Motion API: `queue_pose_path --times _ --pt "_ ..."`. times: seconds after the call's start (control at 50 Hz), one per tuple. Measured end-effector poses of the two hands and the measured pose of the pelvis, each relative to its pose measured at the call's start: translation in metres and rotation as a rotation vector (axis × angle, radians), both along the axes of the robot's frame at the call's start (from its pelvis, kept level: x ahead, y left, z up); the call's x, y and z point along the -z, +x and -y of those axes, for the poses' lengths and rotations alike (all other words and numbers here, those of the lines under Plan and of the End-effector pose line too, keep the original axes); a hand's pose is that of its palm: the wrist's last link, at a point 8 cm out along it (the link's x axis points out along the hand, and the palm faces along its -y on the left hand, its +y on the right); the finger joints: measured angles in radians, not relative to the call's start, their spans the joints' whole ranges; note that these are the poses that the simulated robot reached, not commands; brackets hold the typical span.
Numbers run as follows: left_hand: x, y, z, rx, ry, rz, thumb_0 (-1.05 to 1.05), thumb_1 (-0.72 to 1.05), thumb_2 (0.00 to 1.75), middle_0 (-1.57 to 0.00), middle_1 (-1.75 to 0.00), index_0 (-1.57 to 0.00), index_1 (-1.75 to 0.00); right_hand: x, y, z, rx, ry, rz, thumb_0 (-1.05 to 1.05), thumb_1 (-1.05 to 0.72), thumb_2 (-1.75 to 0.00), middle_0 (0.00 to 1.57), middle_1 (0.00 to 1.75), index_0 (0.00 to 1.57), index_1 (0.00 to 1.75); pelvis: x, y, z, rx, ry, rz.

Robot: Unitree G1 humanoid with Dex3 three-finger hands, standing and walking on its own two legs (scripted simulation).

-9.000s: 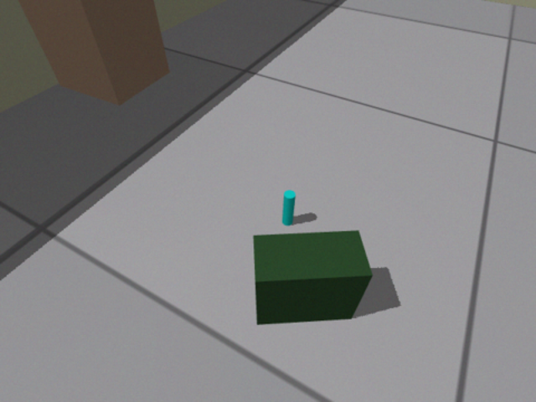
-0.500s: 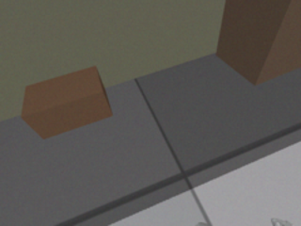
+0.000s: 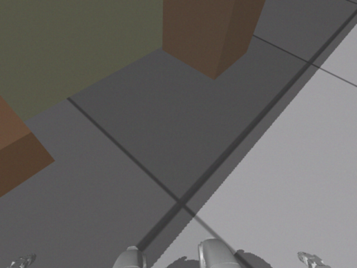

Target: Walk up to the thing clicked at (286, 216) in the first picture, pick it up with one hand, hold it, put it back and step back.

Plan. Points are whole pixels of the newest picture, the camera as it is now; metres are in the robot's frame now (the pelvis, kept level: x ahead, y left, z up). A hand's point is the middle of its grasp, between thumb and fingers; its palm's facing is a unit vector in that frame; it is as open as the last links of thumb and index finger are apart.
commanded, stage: walk up
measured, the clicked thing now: out of the picture +0.28 -1.21 -0.64
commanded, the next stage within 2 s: none
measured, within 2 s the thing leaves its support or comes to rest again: neither
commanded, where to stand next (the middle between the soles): +0.08 -0.05 m, yaw -31 degrees
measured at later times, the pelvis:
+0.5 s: pelvis -0.02 -0.01 +0.01, yaw -22 degrees
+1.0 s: pelvis -0.02 -0.07 +0.00, yaw -8 degrees
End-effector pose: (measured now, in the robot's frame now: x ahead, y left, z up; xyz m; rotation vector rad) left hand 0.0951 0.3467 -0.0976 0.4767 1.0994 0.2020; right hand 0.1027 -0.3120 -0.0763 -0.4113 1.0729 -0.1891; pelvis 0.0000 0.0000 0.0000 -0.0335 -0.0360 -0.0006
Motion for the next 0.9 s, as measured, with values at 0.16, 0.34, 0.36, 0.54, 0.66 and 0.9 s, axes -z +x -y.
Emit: queue_pose_path --times 0.16,0.34,0.36,0.54,0.66,0.9 --pt "-0.004 0.055 0.013 0.161 -0.076 -0.039 0.01 0.91 0.90 -0.20 -0.30 -0.20 -0.30 -0.015 -0.091 0.007 0.195 -0.082 -0.052 0.01 -0.90 -0.90 0.21 0.30 0.21 0.30 -0.009 0.001 -0.025 0.150 0.013 -0.015" --pt "-0.013 0.098 0.057 0.317 -0.076 0.010 0.01 0.91 0.90 -0.20 -0.30 -0.20 -0.30 -0.007 -0.191 0.038 0.351 -0.116 -0.104 0.01 -0.90 -0.90 0.21 0.30 0.21 0.30 0.001 -0.018 -0.010 0.281 0.031 -0.025" --pt "-0.014 0.097 0.062 0.325 -0.069 0.018 0.00 0.91 0.90 -0.20 -0.30 -0.20 -0.30 -0.002 -0.199 0.043 0.364 -0.112 -0.111 0.01 -0.90 -0.90 0.21 0.30 0.21 0.30 0.003 -0.020 -0.006 0.292 0.029 -0.024" --pt "-0.025 0.064 0.072 0.313 -0.021 -0.051 0.00 0.90 0.90 -0.20 -0.30 -0.20 -0.30 0.014 -0.203 0.030 0.435 -0.004 -0.102 0.01 -0.90 -0.90 0.21 0.30 0.21 0.30 -0.009 -0.010 0.012 0.401 0.023 0.002" --pt "-0.005 0.082 0.071 0.327 -0.025 -0.086 0.01 0.90 0.90 -0.20 -0.30 -0.20 -0.30 0.021 -0.189 0.011 0.454 0.024 -0.081 0.01 -0.90 -0.90 0.21 0.30 0.21 0.30 -0.001 0.006 0.012 0.396 0.037 0.015" --pt "-0.023 0.140 0.149 0.313 -0.154 0.179 0.01 0.91 0.90 -0.20 -0.30 -0.20 -0.30 0.007 -0.174 0.041 0.309 0.005 -0.171 0.01 -0.89 -0.90 0.21 0.30 0.21 0.30 -0.010 -0.009 0.043 0.216 0.034 0.006"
